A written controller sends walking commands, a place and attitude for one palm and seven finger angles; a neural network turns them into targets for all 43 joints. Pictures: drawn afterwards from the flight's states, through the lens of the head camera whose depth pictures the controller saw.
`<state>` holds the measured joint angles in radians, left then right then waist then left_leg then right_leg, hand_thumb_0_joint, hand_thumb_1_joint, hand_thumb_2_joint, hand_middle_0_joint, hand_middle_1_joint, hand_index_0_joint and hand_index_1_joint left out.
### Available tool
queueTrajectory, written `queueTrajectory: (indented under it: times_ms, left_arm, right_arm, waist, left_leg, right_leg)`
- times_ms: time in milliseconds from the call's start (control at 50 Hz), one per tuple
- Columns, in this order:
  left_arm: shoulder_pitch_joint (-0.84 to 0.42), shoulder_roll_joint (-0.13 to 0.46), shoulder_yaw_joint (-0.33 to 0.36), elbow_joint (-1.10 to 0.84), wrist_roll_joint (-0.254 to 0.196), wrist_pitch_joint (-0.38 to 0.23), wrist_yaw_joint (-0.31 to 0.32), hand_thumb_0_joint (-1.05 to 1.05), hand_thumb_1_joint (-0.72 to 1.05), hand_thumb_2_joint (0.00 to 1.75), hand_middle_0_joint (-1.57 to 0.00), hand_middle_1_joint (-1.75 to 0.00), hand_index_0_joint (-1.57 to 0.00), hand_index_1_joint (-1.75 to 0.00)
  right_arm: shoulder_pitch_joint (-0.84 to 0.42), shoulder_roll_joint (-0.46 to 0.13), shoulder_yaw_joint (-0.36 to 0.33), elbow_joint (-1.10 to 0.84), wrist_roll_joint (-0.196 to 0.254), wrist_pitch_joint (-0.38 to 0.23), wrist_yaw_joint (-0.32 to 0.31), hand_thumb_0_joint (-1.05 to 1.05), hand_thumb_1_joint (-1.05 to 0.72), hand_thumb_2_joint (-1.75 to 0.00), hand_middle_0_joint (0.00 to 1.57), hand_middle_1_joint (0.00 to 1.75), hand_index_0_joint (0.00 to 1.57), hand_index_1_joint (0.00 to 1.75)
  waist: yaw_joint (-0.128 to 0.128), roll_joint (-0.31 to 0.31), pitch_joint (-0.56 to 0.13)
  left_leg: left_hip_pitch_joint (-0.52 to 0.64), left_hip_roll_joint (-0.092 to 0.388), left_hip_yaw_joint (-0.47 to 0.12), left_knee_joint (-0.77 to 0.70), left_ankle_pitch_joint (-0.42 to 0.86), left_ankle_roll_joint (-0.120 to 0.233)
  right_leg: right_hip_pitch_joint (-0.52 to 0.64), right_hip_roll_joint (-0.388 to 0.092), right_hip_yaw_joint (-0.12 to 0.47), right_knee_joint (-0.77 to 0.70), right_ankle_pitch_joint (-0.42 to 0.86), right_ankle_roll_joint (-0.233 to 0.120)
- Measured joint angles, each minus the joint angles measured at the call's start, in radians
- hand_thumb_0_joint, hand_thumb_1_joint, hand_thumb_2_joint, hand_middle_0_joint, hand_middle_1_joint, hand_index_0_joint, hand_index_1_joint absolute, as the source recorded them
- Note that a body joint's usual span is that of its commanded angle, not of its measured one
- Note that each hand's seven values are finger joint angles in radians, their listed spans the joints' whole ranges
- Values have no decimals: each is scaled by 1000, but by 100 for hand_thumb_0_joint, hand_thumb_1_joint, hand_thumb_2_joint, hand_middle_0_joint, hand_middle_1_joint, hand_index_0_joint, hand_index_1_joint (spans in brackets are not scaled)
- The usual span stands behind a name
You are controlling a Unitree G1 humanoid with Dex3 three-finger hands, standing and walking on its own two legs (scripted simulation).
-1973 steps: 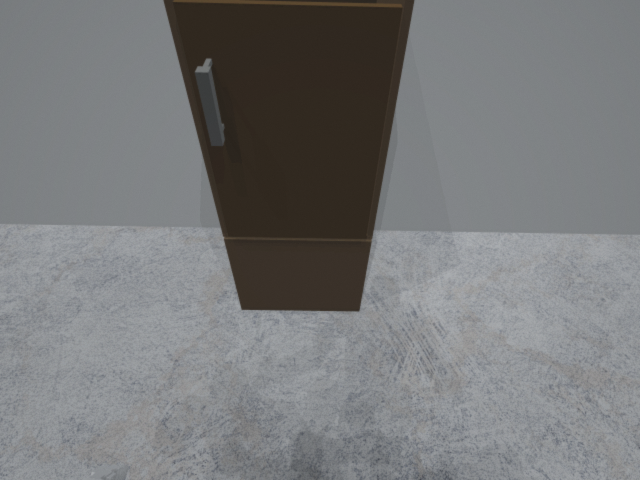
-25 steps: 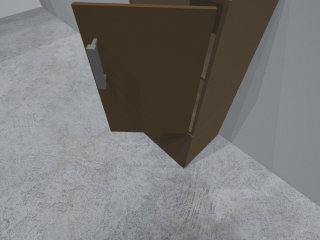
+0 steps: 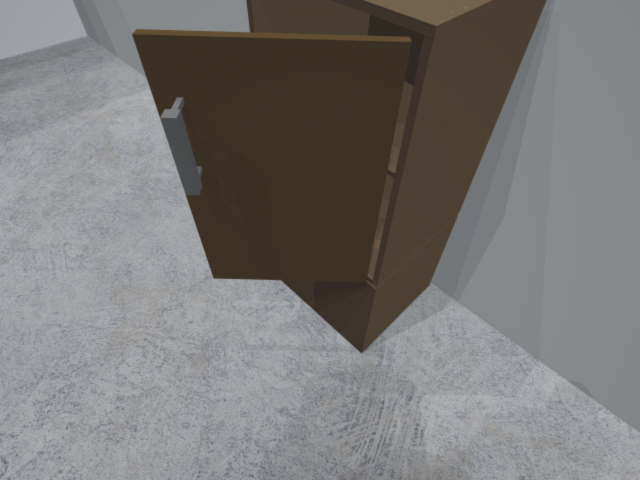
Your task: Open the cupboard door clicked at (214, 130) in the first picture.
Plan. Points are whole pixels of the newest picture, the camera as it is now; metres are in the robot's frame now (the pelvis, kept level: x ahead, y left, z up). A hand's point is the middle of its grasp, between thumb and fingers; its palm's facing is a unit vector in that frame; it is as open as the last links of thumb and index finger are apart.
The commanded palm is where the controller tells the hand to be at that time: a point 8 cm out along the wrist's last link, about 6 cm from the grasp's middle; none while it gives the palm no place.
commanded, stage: look again from close up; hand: left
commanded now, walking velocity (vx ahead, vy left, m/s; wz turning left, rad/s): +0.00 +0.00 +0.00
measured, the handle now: (186, 147) +0.59 +0.26 +0.08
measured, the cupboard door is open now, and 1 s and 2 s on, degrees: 44 44 44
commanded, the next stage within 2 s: shuffle to correct the standing spot in 0.58 s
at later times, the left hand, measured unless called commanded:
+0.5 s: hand out of the picture +0.02 +0.24 -0.18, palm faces +0.01 -0.97 -0.24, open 7.3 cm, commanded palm none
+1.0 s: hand out of the picture -0.15 +0.21 -0.18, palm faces +0.09 -0.98 -0.16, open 7.4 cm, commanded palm none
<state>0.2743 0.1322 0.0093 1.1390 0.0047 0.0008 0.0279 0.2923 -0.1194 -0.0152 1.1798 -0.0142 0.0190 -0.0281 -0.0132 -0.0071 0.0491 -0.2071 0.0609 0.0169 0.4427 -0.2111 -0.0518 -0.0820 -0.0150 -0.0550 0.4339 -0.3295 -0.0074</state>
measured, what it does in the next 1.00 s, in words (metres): shifts its weight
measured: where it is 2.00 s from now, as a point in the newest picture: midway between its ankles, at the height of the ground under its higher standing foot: outside the picture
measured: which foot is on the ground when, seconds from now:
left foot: down 0.00-1.00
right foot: down 0.00-1.00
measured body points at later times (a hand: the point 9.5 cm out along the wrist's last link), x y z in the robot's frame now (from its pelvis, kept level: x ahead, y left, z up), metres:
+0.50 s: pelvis -0.03 +0.04 -0.01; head -0.05 +0.05 +0.44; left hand +0.02 +0.29 -0.16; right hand +0.06 -0.20 -0.14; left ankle +0.02 +0.15 -0.74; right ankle -0.06 -0.11 -0.74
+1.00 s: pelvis -0.06 +0.05 +0.00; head -0.07 +0.06 +0.45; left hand -0.15 +0.26 -0.16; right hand -0.09 -0.18 -0.16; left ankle -0.01 +0.15 -0.72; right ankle -0.06 -0.10 -0.74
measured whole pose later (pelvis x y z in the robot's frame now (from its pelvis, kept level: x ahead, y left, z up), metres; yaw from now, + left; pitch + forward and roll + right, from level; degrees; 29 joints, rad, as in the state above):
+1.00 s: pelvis -0.06 +0.05 +0.00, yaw +0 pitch -2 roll -1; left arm 0.49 0.12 0.04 1.09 0.03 0.02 0.02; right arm 0.36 -0.17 -0.05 1.08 -0.02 0.05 -0.01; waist 0.01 0.00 -0.01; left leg -0.38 0.00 0.05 0.70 -0.39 0.02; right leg -0.22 -0.05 0.01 0.52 -0.32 0.01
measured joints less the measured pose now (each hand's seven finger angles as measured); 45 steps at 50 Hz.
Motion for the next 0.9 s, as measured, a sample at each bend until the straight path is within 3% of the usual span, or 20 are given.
queueTrajectory:
  times_ms: [140, 340, 500, 680, 760, 900]
  left_arm:
    - [36, 0, -7, -68, 17, -20, 0, 0, 92, 90, -20, -30, -20, -30]
    - [37, 63, 10, -171, 23, 8, 11, 0, 91, 90, -20, -30, -20, -30]
    - [24, 87, -1, -191, 24, 16, 0, 0, 91, 90, -20, -30, -20, -30]
    - [63, 72, -7, -156, 25, 15, -3, 0, 91, 90, -20, -30, -20, -30]
    - [96, 56, -4, -125, 28, 16, -3, 0, 91, 90, -20, -30, -20, -30]
    - [169, 20, 13, -82, 28, 18, -13, 0, 91, 90, -20, -30, -20, -30]
  right_arm:
    - [-4, -34, -6, -112, -8, -21, 1, 1, -91, -90, 20, 30, 20, 30]
    - [-86, -77, -19, -216, -5, -17, 1, 1, -91, -90, 20, 30, 20, 30]
    - [-101, -73, -3, -232, -6, -9, 20, 1, -91, -90, 20, 30, 20, 30]
    - [-33, -57, 1, -185, -4, 1, 30, 1, -91, -90, 20, 30, 20, 30]
    - [5, -55, -5, -150, -5, 11, 30, 1, -91, -90, 20, 30, 20, 30]
    - [56, -48, -19, -101, -7, 34, 24, 1, -91, -90, 20, 30, 20, 30]
  waist:
    - [3, 21, -7]
    - [23, 0, -44]
    - [26, -3, -59]
    - [17, -3, -50]
    - [12, -2, -48]
    - [15, 6, -54]
  left_leg:
    - [-68, -2, -1, 87, -43, 12]
    - [-76, -20, 27, 163, -76, 42]
    - [-79, -28, 33, 133, -30, 59]
    - [-90, -44, 35, 67, 38, 74]
    - [-94, -49, 34, 51, 42, 77]
    - [-109, -57, 25, 63, -82, 76]
  right_leg:
    - [-56, -5, 1, 63, -29, 9]
    - [-76, -29, 30, 148, -59, 36]
    - [-79, -36, 36, 114, -7, 51]
    - [-97, -50, 35, 67, 51, 61]
    - [-107, -52, 37, 66, 40, 52]
    - [-120, -37, 59, 73, -51, 14]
